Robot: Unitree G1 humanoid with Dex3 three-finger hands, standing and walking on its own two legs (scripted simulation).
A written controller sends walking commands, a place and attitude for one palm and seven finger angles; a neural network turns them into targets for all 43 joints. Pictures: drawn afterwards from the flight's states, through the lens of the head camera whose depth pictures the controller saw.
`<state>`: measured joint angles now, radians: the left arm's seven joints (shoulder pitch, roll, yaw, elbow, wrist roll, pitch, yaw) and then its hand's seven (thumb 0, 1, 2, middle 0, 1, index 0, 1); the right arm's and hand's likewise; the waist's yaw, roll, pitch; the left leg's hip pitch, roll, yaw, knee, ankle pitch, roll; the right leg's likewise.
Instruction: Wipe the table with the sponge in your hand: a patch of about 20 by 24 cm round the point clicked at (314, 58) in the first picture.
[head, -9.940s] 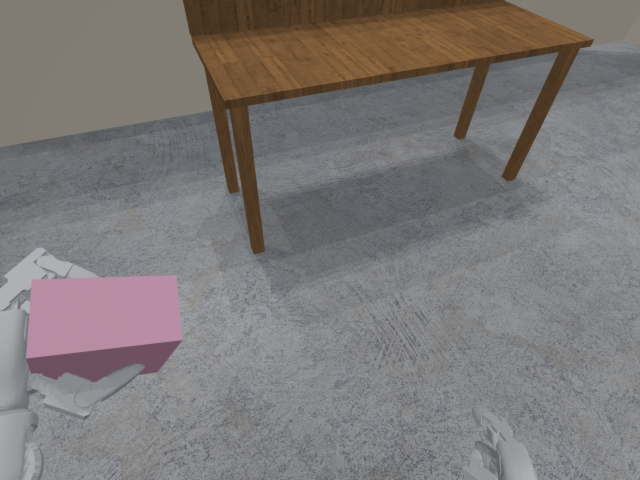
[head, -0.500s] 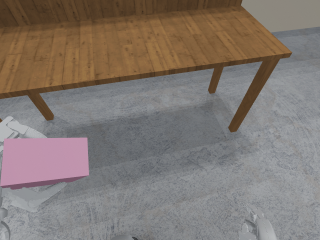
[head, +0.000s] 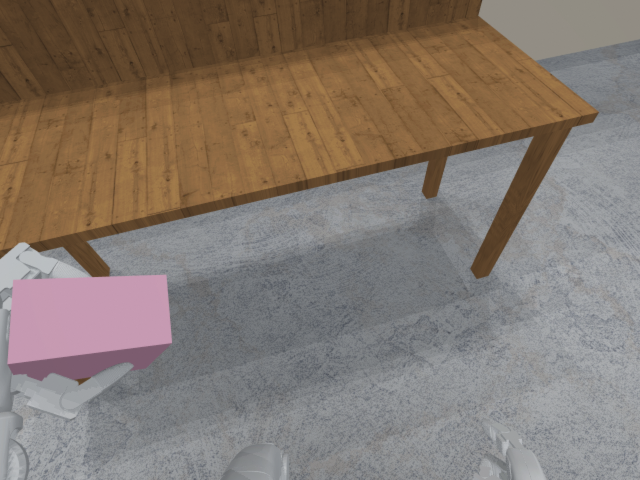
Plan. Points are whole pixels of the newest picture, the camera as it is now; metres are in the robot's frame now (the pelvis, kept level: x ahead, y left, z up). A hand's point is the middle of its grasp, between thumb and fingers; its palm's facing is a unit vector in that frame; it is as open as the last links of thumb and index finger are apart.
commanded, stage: take the last steps up to it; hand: left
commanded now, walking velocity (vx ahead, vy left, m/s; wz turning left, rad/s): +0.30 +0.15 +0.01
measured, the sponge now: (113, 330) +0.23 +0.21 +0.14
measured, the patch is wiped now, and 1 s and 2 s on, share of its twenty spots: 0.00 0.00 0.00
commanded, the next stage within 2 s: come to a stop and stand still in 0.94 s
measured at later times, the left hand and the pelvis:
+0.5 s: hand (52, 230) +0.32 +0.28 +0.18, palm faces +0.35 -0.79 -0.50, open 10.6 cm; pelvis +0.10 +0.06 +0.00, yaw -1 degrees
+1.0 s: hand (23, 175) +0.40 +0.37 +0.17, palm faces +0.39 -0.80 -0.46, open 10.6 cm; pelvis +0.17 +0.12 -0.01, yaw +0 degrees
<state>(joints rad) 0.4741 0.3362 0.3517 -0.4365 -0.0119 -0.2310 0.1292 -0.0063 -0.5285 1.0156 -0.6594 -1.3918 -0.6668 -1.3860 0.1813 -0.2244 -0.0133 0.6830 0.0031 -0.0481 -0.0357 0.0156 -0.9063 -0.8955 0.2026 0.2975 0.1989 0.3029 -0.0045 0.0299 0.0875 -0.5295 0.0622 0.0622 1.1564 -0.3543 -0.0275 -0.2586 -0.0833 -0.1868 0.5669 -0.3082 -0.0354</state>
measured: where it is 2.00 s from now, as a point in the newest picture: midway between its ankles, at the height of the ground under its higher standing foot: outside the picture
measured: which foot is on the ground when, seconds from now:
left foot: up 0.00-0.18, down 0.20-0.54, up 0.56-0.88, down 0.90-1.00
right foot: down 0.00-0.22, up 0.24-0.50, down 0.52-0.90, up 0.92-1.00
